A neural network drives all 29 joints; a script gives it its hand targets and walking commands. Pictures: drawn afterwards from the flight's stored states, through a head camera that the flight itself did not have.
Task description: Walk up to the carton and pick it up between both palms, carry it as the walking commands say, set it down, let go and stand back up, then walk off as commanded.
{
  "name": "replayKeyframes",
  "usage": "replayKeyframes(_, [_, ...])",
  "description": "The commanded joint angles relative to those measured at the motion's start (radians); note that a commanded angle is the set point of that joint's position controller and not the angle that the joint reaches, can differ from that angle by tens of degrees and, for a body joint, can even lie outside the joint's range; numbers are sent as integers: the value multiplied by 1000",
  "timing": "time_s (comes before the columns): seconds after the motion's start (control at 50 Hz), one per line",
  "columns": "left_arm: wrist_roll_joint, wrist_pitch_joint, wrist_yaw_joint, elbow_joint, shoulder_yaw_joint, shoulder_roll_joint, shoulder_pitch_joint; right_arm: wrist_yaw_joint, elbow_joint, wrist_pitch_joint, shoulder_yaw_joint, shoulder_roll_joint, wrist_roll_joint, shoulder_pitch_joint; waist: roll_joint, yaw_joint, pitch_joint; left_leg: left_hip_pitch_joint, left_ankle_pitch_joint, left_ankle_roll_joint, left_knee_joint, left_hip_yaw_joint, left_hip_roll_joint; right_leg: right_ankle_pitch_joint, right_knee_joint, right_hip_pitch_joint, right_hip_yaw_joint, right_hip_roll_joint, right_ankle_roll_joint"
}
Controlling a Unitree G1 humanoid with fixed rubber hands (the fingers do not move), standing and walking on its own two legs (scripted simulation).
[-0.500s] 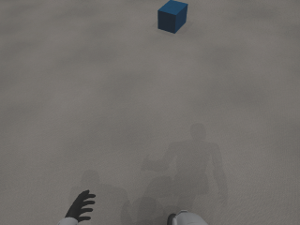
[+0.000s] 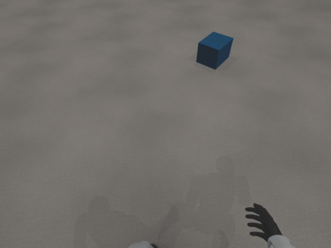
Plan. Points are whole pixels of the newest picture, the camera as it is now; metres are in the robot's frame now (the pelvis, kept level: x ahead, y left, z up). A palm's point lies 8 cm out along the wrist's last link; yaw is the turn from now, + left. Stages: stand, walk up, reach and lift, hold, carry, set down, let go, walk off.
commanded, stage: walk up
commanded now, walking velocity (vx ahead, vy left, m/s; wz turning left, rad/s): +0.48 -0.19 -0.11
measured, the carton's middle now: (214, 50) +2.04 -0.20 -0.65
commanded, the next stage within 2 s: none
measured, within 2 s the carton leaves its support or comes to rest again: neither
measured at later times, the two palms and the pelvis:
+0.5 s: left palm (141, 159) +0.38 +0.16 -0.11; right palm out of the picture +0.14 -0.31 -0.13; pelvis +0.23 -0.07 +0.00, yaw +0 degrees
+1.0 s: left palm (132, 169) +0.35 +0.19 -0.13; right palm (261, 112) +0.64 -0.26 -0.10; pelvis +0.47 -0.04 +0.00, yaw -1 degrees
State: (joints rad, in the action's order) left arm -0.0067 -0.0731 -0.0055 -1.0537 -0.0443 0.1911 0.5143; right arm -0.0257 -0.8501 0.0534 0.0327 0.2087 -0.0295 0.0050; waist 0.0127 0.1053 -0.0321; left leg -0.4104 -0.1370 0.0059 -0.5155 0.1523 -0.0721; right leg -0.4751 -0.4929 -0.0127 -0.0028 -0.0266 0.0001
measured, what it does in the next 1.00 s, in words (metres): walks ahead: right foot, then left foot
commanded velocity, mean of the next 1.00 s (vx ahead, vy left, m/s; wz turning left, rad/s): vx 0.49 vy -0.06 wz -0.02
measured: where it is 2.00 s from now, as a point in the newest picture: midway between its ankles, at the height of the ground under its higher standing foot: (199, 141)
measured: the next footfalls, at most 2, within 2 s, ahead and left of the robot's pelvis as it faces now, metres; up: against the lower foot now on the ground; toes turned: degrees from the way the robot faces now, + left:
right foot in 0.48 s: +0.35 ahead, -0.19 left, +0.00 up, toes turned -9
left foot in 1.00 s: +0.60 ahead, +0.07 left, +0.00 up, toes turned +10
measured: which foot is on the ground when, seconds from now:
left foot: down 0.00-0.48, up 0.50-0.98, down 1.00-1.00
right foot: down 0.00-0.00, up 0.02-0.46, down 0.48-1.00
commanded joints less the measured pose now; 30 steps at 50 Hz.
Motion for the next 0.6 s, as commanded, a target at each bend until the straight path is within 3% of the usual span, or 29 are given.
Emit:
replayKeyframes(0.0, [5, -7, -3, 73, -24, 70, 66, 46, -101, 13, 100, 376, -28, 531, -291, -226, 318, 792, 129, 159, 230, -792, -566, -77, -699, 645, 6, 66, 5])
replayKeyframes(0.02, [-6, 1, -5, 58, -34, 105, 39, 43, -109, 8, 85, 320, -7, 467, -159, -171, 286, 641, 98, 172, 235, -775, -522, -29, -802, 612, 107, -20, 17])
replayKeyframes(0.06, [-18, 7, 11, 69, -30, 81, -60, 35, -101, 16, 47, 179, 1, 303, -97, -112, 78, 374, 52, 135, 259, -476, -348, 133, -771, 595, 100, -69, 18])
replayKeyframes(0.1, [-22, 35, 32, 67, -36, 68, -83, 36, -102, 27, 34, 123, 16, 270, -147, -81, 14, 248, 148, 86, 274, -273, -249, 234, -717, 543, 55, -83, -2])
replayKeyframes(0.16, [-30, 68, 54, 73, -23, 43, -129, 32, -114, 41, 37, 124, 20, 334, -170, -77, 7, 240, 272, 66, 281, -183, -247, 304, -654, 558, 21, -86, -22])
replayKeyframes(0.26, [-22, 80, 80, 136, -5, 31, -347, 32, -127, 37, 44, 134, 11, 416, -181, -126, -90, 219, 104, 61, 346, -130, -231, 413, -338, 571, -45, -96, -39])
replayKeyframes(0.32, [-13, 70, 88, 154, -6, 49, -415, 31, -122, 32, 58, 171, 4, 433, -212, -143, -116, 214, -10, 64, 374, -121, -234, 414, -157, 493, -81, -80, -35])
replayKeyframes(0.36, [-9, 63, 89, 164, -11, 68, -444, 33, -118, 26, 66, 191, 2, 439, -215, -147, -119, 231, -17, 68, 376, -123, -258, 383, -99, 458, -90, -76, -33])
replayKeyframes(0.4, [-13, 55, 85, 168, -16, 84, -441, 37, -125, 18, 70, 208, 1, 441, -216, -135, -97, 265, 31, 68, 339, -120, -274, 324, -71, 420, -106, -72, -28])
replayKeyframes(0.42, [-16, 44, 80, 164, -17, 95, -422, 37, -135, 16, 69, 211, -2, 442, -208, -118, -65, 273, 46, 64, 271, -91, -255, 310, -35, 363, -123, -65, -23])
replayKeyframes(0.44, [-22, 24, 65, 138, -17, 112, -353, 27, -158, 12, 50, 165, -1, 451, -171, -81, 17, 253, 33, 48, 107, -13, -174, 313, 25, 228, -155, -55, -3])
replayKeyframes(0.46, [-33, 5, 49, 89, -42, 178, -199, 20, -153, 12, 33, 112, -8, 480, -20, -26, 123, 89, -41, 30, -164, 3, -110, 279, 20, -20, -83, -99, 20])
replayKeyframes(0.48, [-53, -9, 29, 57, -72, 300, -33, 16, -99, 23, 19, 35, -4, 462, 284, 33, 200, -157, -350, -3, -490, -12, -12, 68, 147, -169, 300, -346, 82])
replayKeyframes(0.5, [-32, -2, 22, 54, -66, 331, 17, 18, -59, 27, 24, 43, 3, 434, 348, 30, 272, -282, -427, 1, -688, -119, -2, -35, 288, -211, 546, -470, 164])
replayKeyframes(0.52, [-28, -1, 20, 72, -55, 288, -48, 18, -54, 31, 36, 100, 6, 375, 240, 2, 203, -335, -356, 15, -757, -171, -45, -23, 276, -155, 492, -437, 168])
replayKeyframes(0.56, [-24, -22, 21, 95, -36, 183, -179, 14, -97, 22, 44, 85, -2, 383, 43, -74, 75, -285, -195, 0, -713, -177, -103, 302, 242, 15, 320, -363, 134])
replayKeyframes(0.58, [-20, -26, 20, 99, -32, 161, -203, 8, -99, 7, 44, 79, -6, 394, 46, -95, 57, -235, -172, -16, -677, -171, -109, 408, 236, 72, 260, -329, 120])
